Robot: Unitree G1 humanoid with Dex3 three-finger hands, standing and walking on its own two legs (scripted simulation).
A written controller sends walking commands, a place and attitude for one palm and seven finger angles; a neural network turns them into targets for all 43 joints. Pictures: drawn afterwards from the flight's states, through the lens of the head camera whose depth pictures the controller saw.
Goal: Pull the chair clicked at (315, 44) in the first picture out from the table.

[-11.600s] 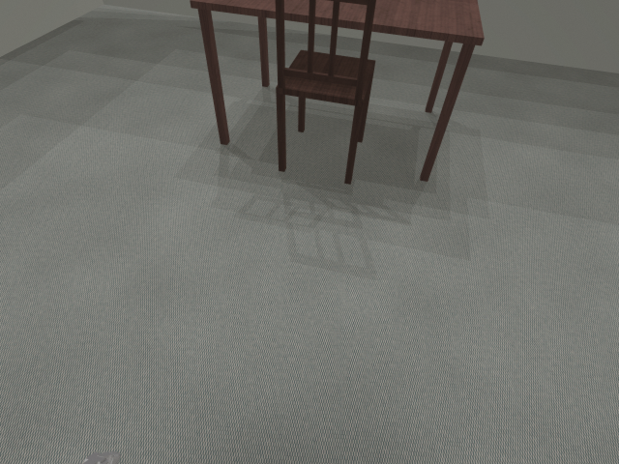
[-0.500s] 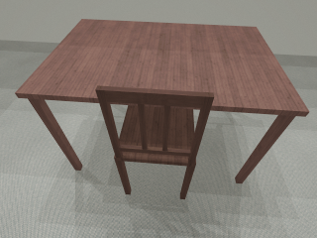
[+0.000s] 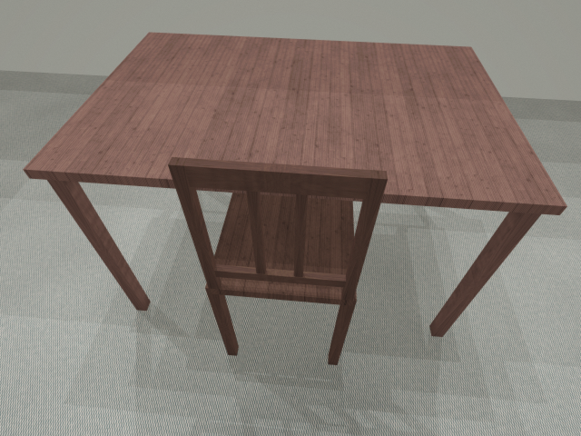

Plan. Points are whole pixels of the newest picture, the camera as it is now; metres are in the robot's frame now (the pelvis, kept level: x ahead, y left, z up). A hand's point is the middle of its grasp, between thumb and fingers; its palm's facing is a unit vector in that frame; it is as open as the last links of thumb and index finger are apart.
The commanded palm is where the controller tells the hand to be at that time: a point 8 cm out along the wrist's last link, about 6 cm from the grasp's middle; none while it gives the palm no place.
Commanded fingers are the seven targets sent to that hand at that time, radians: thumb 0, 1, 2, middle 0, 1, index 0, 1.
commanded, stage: shuffle to correct the standing spot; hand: left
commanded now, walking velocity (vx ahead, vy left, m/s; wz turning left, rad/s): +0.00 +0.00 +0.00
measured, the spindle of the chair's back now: (257, 235) +0.51 +0.10 -0.10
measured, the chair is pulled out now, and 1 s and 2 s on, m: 0.00 0.00 0.00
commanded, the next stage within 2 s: come to a stop and stand still in 0.30 s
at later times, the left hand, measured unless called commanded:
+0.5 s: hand out of the picture -0.01 +0.19 -0.19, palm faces +0.06 -0.98 -0.18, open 7.4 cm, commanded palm none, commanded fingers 0.00 0.90 0.90 -0.20 -0.30 -0.20 -0.30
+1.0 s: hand out of the picture +0.08 +0.18 -0.17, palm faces +0.03 -0.97 -0.24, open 7.3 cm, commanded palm none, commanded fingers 0.00 0.90 0.90 -0.20 -0.30 -0.20 -0.30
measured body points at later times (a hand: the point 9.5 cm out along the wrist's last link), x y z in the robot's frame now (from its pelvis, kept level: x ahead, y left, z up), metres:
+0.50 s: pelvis +0.04 +0.02 -0.01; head +0.05 +0.03 +0.44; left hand -0.01 +0.24 -0.17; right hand +0.02 -0.20 -0.17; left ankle +0.01 +0.09 -0.74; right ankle -0.01 -0.11 -0.72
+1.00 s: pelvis +0.05 +0.00 +0.00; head +0.06 -0.01 +0.45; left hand +0.08 +0.23 -0.15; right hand +0.05 -0.22 -0.17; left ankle +0.01 +0.09 -0.74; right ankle +0.06 -0.10 -0.74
